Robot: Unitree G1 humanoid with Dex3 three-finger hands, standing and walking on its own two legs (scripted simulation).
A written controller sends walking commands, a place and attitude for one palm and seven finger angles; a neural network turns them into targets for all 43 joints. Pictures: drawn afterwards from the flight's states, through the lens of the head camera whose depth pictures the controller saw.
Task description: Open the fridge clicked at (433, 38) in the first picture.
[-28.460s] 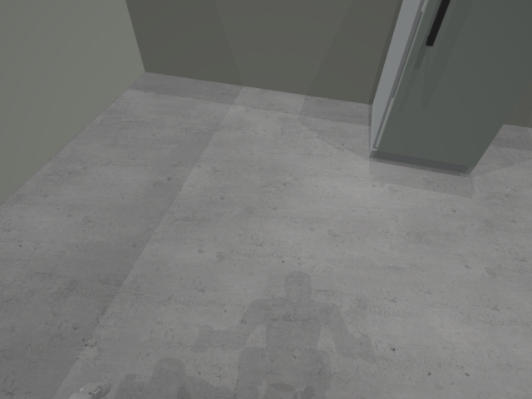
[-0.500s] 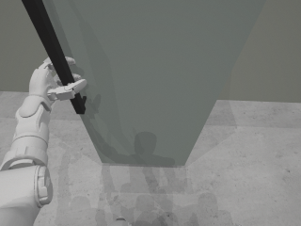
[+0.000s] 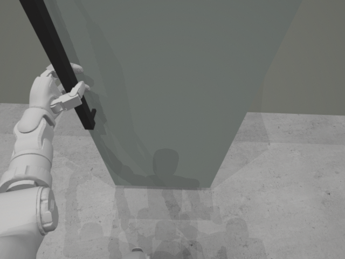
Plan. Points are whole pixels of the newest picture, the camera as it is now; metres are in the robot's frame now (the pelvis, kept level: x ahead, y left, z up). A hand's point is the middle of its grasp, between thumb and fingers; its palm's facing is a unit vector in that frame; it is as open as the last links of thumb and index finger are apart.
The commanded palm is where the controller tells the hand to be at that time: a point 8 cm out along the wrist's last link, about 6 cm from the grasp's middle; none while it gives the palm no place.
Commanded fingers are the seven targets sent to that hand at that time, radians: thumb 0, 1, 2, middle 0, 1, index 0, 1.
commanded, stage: grip the handle and tug to test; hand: left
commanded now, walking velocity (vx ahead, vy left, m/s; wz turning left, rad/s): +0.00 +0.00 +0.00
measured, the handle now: (59, 46) +0.50 +0.24 +0.21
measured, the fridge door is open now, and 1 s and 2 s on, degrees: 0 1 35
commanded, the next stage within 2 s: pull the door a little, standing still in 0.42 s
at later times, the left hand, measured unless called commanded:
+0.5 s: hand (76, 96) +0.44 +0.22 +0.13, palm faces -0.01 -1.00 +0.02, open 5.9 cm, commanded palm +0.40 +0.27 +0.13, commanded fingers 0.00 0.90 0.90 -0.45 -1.40 -0.45 -1.40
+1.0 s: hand (76, 100) +0.43 +0.21 +0.13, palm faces -0.01 -1.00 +0.02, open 6.1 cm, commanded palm +0.36 +0.27 +0.13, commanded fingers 0.00 0.90 0.90 -0.45 -1.40 -0.45 -1.40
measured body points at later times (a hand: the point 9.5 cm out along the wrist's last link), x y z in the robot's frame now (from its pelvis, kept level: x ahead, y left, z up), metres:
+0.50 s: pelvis +0.03 +0.00 +0.01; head +0.06 +0.00 +0.46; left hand +0.44 +0.27 +0.13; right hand +0.11 -0.27 -0.10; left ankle +0.06 +0.10 -0.70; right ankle -0.04 -0.11 -0.70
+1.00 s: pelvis +0.05 +0.01 +0.02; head +0.08 +0.01 +0.46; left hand +0.43 +0.27 +0.13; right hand +0.14 -0.26 -0.08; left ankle +0.06 +0.10 -0.70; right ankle -0.04 -0.10 -0.70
